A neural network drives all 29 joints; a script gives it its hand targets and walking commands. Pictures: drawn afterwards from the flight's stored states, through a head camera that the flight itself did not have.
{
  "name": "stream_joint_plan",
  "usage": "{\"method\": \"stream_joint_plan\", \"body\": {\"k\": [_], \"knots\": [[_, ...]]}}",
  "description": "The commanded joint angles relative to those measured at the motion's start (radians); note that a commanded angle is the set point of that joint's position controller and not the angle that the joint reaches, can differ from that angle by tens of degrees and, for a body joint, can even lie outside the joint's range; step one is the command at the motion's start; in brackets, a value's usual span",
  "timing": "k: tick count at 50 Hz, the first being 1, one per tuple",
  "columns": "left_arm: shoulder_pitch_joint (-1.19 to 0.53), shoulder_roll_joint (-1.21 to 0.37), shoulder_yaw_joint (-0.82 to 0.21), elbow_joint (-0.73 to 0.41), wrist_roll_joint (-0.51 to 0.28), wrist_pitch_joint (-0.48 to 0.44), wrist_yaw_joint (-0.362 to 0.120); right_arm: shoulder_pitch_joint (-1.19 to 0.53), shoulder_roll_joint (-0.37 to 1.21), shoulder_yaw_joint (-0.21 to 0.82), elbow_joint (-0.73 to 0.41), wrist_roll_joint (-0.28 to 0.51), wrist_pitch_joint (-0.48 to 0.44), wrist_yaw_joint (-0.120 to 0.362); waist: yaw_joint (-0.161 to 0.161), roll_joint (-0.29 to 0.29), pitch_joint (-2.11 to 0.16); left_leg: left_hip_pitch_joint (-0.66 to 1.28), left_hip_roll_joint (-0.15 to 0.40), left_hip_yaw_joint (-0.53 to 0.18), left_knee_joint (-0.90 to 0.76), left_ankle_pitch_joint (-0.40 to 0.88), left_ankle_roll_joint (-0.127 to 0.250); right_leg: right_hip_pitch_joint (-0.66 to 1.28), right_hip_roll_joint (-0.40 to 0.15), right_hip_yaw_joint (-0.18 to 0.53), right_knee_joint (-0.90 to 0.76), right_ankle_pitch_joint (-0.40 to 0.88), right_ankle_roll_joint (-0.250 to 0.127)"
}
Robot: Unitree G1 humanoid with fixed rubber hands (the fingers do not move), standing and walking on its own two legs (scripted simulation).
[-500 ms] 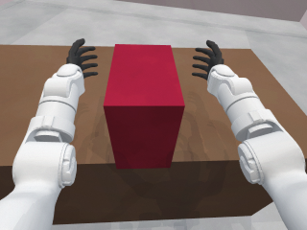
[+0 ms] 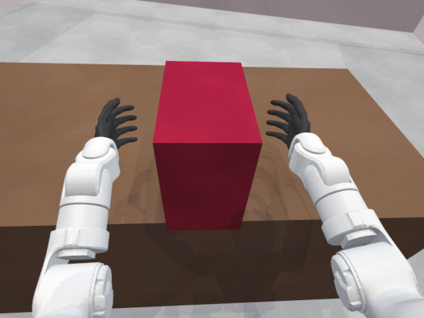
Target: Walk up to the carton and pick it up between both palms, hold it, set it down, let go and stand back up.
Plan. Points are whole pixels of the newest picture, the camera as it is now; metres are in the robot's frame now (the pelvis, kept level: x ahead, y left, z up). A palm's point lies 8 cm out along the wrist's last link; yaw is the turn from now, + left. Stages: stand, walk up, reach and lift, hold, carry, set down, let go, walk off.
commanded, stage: set down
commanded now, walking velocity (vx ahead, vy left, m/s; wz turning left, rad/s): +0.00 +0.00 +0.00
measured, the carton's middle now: (203, 147) +0.47 +0.03 +0.07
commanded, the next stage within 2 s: let go in 2.00 s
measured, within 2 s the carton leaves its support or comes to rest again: neither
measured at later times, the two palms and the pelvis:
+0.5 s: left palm (113, 184) +0.34 +0.19 +0.10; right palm (306, 177) +0.34 -0.16 +0.11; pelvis +0.01 +0.00 +0.00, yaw -1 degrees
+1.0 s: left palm (108, 230) +0.27 +0.20 +0.06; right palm (315, 222) +0.28 -0.17 +0.07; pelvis +0.01 -0.01 +0.00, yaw -2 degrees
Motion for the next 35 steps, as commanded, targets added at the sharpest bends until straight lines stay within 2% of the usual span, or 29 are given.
{"method": "stream_joint_plan", "body": {"k": [1, 2, 4, 7, 9, 10, 11, 12, 14, 15, 16, 17, 18, 20, 21, 23, 24, 25, 26, 27, 28, 29, 30, 32, 33, 34, 35], "knots": [[-0.363, 0.066, 0.007, -0.23, 0.013, -0.025, 0.002, -0.32, -0.14, -0.055, -0.179, -0.011, -0.037, 0.005, -0.018, 0.135, -0.389, 0.375, -0.015, 0.003, 0.013, 0.239, -0.053, -0.029, 0.017, -0.027, -0.044, 0.139, 0.052], [-0.353, 0.069, 0.014, -0.253, 0.009, -0.019, 0.003, -0.322, -0.148, -0.054, -0.215, -0.013, -0.04, 0.007, -0.011, 0.127, -0.386, 0.377, -0.008, -0.002, 0.008, 0.215, -0.049, -0.024, 0.017, -0.028, -0.049, 0.116, 0.054], [-0.352, 0.069, 0.011, -0.282, 0.007, -0.015, 0.009, -0.315, -0.149, -0.067, -0.254, -0.028, -0.042, 0.008, -0.022, 0.111, -0.38, 0.37, -0.011, -0.002, 0.004, 0.194, -0.044, -0.035, 0.016, -0.029, -0.046, 0.105, 0.054], [-0.29, 0.044, -0.01, -0.317, 0.0, -0.016, 0.017, -0.254, -0.128, -0.057, -0.274, -0.019, -0.041, 0.014, -0.015, 0.117, -0.367, 0.375, -0.01, 0.003, 0.002, 0.181, -0.041, -0.039, 0.018, -0.033, -0.036, 0.089, 0.049], [-0.287, 0.061, 0.005, -0.341, -0.011, -0.02, 0.02, -0.275, -0.134, -0.056, -0.341, -0.029, -0.046, 0.011, -0.007, 0.093, -0.403, 0.358, -0.012, 0.006, 0.005, 0.175, -0.034, -0.027, 0.012, -0.027, -0.031, 0.101, 0.053], [-0.228, 0.051, 0.001, -0.373, -0.004, -0.023, 0.023, -0.207, -0.12, -0.037, -0.349, -0.012, -0.049, 0.013, 0.006, 0.1, -0.402, 0.377, -0.009, 0.006, 0.006, 0.216, -0.038, -0.022, 0.015, -0.024, -0.026, 0.133, 0.053], [-0.227, 0.052, 0.001, -0.412, -0.01, -0.018, 0.024, -0.216, -0.135, -0.037, -0.391, -0.009, -0.052, 0.014, 0.011, 0.105, -0.421, 0.401, -0.007, 0.005, 0.011, 0.241, -0.045, -0.013, 0.018, -0.027, -0.029, 0.148, 0.054], [-0.189, 0.047, 0.009, -0.4, -0.002, -0.007, 0.023, -0.18, -0.122, -0.035, -0.392, -0.012, -0.047, 0.013, 0.013, 0.087, -0.388, 0.394, -0.012, 0.008, 0.011, 0.256, -0.04, -0.007, 0.02, -0.025, -0.027, 0.161, 0.056], [-0.066, 0.022, 0.015, -0.421, 0.02, 0.013, 0.004, -0.064, -0.104, -0.019, -0.408, -0.016, -0.041, 0.005, 0.0, 0.082, -0.351, 0.408, -0.019, 0.009, 0.002, 0.274, -0.037, 0.023, 0.016, -0.016, -0.031, 0.216, 0.062], [-0.132, 0.037, 0.011, -0.476, 0.012, 0.012, -0.002, -0.112, -0.118, -0.038, -0.458, -0.031, -0.04, -0.001, -0.01, 0.088, -0.377, 0.386, -0.022, 0.014, -0.002, 0.264, -0.038, 0.02, 0.011, -0.012, -0.031, 0.228, 0.066], [-0.051, 0.024, 0.016, -0.482, 0.022, 0.013, 0.0, -0.04, -0.108, -0.029, -0.457, -0.033, -0.042, -0.001, 0.002, 0.075, -0.356, 0.405, -0.017, 0.007, 0.0, 0.275, -0.044, 0.028, 0.015, -0.01, -0.026, 0.226, 0.066], [-0.028, 0.011, 0.008, -0.516, 0.023, 0.011, -0.002, -0.02, -0.101, -0.025, -0.491, -0.032, -0.048, -0.003, -0.001, 0.072, -0.349, 0.405, -0.023, 0.012, 0.001, 0.289, -0.046, 0.032, 0.015, -0.01, -0.027, 0.25, 0.066], [-0.019, 0.025, 0.02, -0.526, 0.028, 0.009, -0.003, -0.011, -0.096, -0.025, -0.517, -0.045, -0.052, -0.006, 0.01, 0.08, -0.333, 0.393, -0.031, 0.022, -0.001, 0.273, -0.039, 0.025, 0.01, -0.007, -0.024, 0.24, 0.069], [0.049, 0.006, 0.005, -0.578, 0.032, 0.0, -0.002, 0.065, -0.084, -0.018, -0.556, -0.042, -0.062, -0.005, 0.008, 0.084, -0.324, 0.414, -0.024, 0.017, -0.013, 0.275, -0.04, 0.027, 0.012, -0.011, -0.033, 0.222, 0.066], [0.018, 0.009, -0.003, -0.567, 0.025, -0.001, -0.001, 0.044, -0.077, -0.03, -0.56, -0.056, -0.059, -0.004, 0.005, 0.089, -0.292, 0.392, -0.02, 0.015, -0.017, 0.233, -0.041, -0.007, 0.012, -0.009, -0.043, 0.156, 0.058], [0.059, 0.003, -0.007, -0.579, 0.021, -0.009, 0.001, 0.087, -0.069, -0.026, -0.582, -0.061, -0.058, -0.001, 0.018, 0.083, -0.254, 0.375, -0.019, 0.02, -0.023, 0.194, -0.035, -0.031, 0.007, -0.007, -0.042, 0.111, 0.054], [0.01, 0.019, -0.012, -0.571, 0.003, -0.012, 0.002, 0.048, -0.066, -0.029, -0.602, -0.067, -0.056, -0.001, 0.015, 0.076, -0.246, 0.344, -0.021, 0.024, -0.025, 0.153, -0.026, -0.043, 0.001, 0.0, -0.044, 0.079, 0.052], [0.072, 0.002, -0.012, -0.591, 0.003, -0.019, 0.007, 0.112, -0.054, -0.021, -0.606, -0.064, -0.058, 0.001, 0.023, 0.078, -0.252, 0.363, -0.021, 0.025, -0.021, 0.174, -0.026, -0.027, 0.004, 0.002, -0.042, 0.101, 0.05], [0.089, 0.001, -0.03, -0.622, -0.003, -0.025, 0.006, 0.134, -0.054, -0.024, -0.623, -0.064, -0.064, 0.0, 0.01, 0.09, -0.288, 0.378, -0.02, 0.023, -0.015, 0.199, -0.03, -0.023, 0.005, 0.003, -0.035, 0.127, 0.047], [0.149, 0.001, -0.02, -0.617, 0.003, -0.031, 0.002, 0.195, -0.051, -0.02, -0.634, -0.064, -0.069, 0.002, 0.02, 0.09, -0.28, 0.399, -0.016, 0.022, -0.015, 0.218, -0.032, -0.015, 0.002, 0.005, -0.038, 0.134, 0.046], [0.181, -0.004, -0.021, -0.626, 0.009, -0.035, -0.003, 0.219, -0.047, -0.015, -0.642, -0.066, -0.075, 0.003, 0.014, 0.084, -0.274, 0.402, -0.019, 0.021, -0.014, 0.236, -0.034, -0.004, 0.001, 0.007, -0.04, 0.16, 0.048], [0.23, -0.005, -0.007, -0.619, 0.022, -0.038, -0.008, 0.264, -0.044, -0.01, -0.656, -0.074, -0.081, 0.001, 0.029, 0.08, -0.237, 0.392, -0.022, 0.024, -0.021, 0.232, -0.032, 0.006, 0.001, 0.011, -0.043, 0.156, 0.05], [0.286, -0.017, -0.009, -0.622, 0.024, -0.043, -0.014, 0.316, -0.035, 0.001, -0.666, -0.079, -0.088, -0.002, 0.031, 0.064, -0.214, 0.396, -0.025, 0.028, -0.027, 0.245, -0.029, 0.012, 0.002, 0.008, -0.05, 0.172, 0.051], [0.372, -0.014, -0.015, -0.678, 0.028, -0.066, -0.028, 0.4, -0.026, 0.0, -0.724, -0.097, -0.113, -0.009, 0.026, 0.05, -0.223, 0.414, -0.028, 0.023, -0.03, 0.268, -0.028, 0.041, -0.003, 0.015, -0.038, 0.24, 0.059], [0.37, -0.003, -0.007, -0.683, 0.028, -0.077, -0.034, 0.385, -0.031, -0.005, -0.758, -0.106, -0.121, -0.009, 0.029, 0.047, -0.224, 0.408, -0.028, 0.026, -0.036, 0.264, -0.027, 0.042, -0.006, 0.019, -0.046, 0.235, 0.058], [0.382, 0.007, -0.016, -0.709, 0.024, -0.094, -0.034, 0.421, -0.018, -0.003, -0.77, -0.109, -0.129, -0.007, 0.043, 0.041, -0.201, 0.392, -0.029, 0.029, -0.038, 0.264, -0.028, 0.034, -0.005, 0.019, -0.043, 0.226, 0.057], [0.406, 0.006, -0.017, -0.715, 0.02, -0.108, -0.034, 0.459, -0.013, -0.001, -0.776, -0.111, -0.134, -0.002, 0.042, 0.051, -0.17, 0.394, -0.028, 0.027, -0.044, 0.255, -0.028, 0.02, -0.01, 0.021, -0.052, 0.198, 0.056]]}}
